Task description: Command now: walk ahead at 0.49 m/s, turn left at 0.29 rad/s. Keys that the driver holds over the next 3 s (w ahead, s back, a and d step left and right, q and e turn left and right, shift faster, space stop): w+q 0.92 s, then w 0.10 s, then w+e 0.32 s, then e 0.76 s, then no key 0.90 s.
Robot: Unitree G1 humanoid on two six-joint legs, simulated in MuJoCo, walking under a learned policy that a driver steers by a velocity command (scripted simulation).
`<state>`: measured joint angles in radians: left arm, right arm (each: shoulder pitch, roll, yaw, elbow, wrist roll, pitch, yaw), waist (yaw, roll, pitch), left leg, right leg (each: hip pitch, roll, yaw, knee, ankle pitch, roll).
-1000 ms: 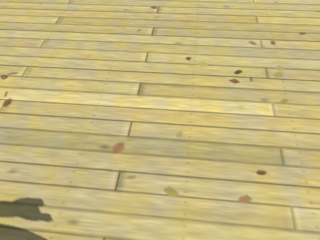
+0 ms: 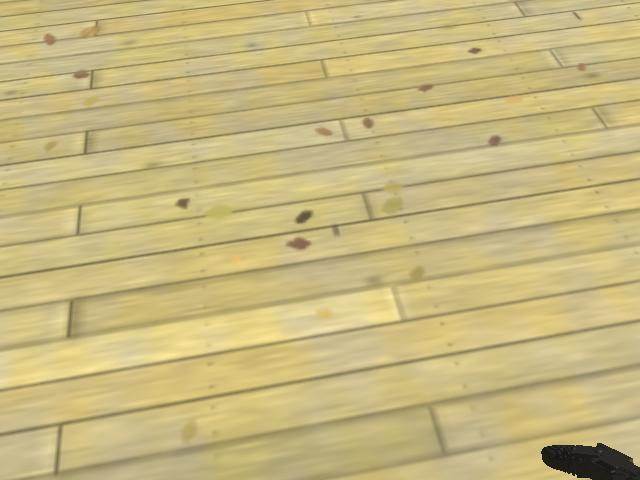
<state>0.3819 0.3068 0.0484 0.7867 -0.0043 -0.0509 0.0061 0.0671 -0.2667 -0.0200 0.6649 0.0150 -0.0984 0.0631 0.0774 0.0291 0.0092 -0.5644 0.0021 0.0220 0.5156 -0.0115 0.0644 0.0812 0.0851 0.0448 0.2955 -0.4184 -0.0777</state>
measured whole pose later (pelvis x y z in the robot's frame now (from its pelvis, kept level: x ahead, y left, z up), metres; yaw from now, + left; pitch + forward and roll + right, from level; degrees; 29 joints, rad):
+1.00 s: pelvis +0.54 +0.10 +0.00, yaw +34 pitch +2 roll -2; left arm 0.36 0.32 0.07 0.85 -0.02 -0.06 0.00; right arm 0.05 -0.27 -0.04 0.57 0.02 -0.02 0.06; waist 0.10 0.02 0.05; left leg -0.56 0.03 0.03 0.61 -0.11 0.08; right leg 0.11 -0.03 -0.23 0.31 -0.43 0.03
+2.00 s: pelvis +0.88 +0.31 +0.01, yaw +8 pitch +3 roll +0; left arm 0.17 0.31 0.08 0.63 -0.01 0.05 0.03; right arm 0.15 -0.29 -0.05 0.72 0.00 -0.02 -0.03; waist 0.02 -0.01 0.02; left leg -0.40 -0.03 -0.12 0.61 -0.27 -0.06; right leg -0.39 0.15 0.22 0.53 -0.16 -0.04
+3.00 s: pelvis +0.89 +0.29 +0.01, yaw -2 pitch -2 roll +0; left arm 0.21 0.23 0.04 0.85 0.01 0.01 0.01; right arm 0.21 -0.26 -0.04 0.97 -0.01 0.00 -0.04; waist -0.02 0.00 0.03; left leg -0.19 0.07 0.00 0.45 -0.24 -0.07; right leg -0.16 0.04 0.04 0.48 -0.29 -0.02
